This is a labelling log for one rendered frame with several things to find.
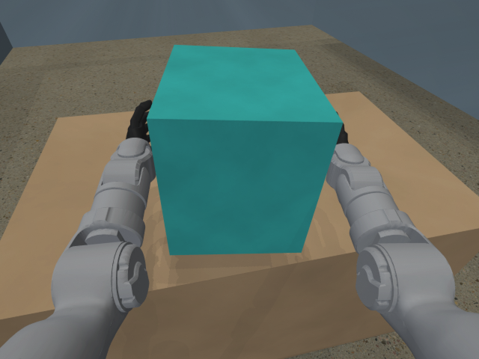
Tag right robot forearm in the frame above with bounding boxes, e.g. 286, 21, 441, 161
326, 143, 455, 296

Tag carton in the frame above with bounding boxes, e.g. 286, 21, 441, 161
147, 45, 343, 255

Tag robot right upper arm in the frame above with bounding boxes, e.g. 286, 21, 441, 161
356, 243, 479, 359

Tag pedestal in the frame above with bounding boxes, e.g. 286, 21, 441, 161
0, 91, 479, 359

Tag robot right hand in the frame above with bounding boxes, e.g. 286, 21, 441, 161
336, 113, 349, 144

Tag robot left upper arm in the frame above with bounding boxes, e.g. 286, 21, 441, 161
0, 242, 149, 359

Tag robot left hand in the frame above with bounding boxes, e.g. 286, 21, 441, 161
126, 100, 152, 150

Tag left robot forearm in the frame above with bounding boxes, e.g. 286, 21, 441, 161
51, 138, 156, 306

